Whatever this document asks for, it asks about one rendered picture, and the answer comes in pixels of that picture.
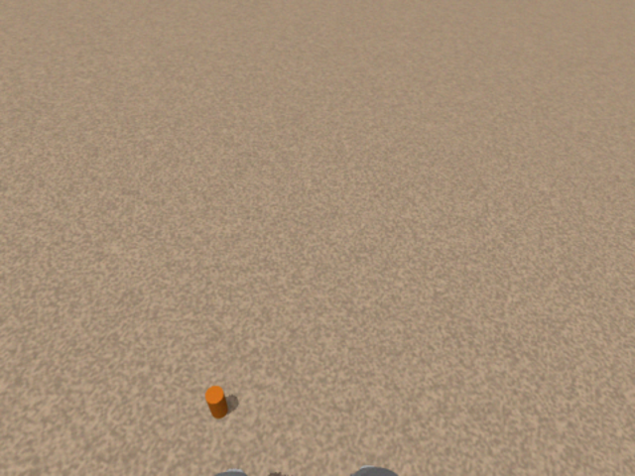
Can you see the can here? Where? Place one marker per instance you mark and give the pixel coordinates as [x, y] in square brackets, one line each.
[216, 402]

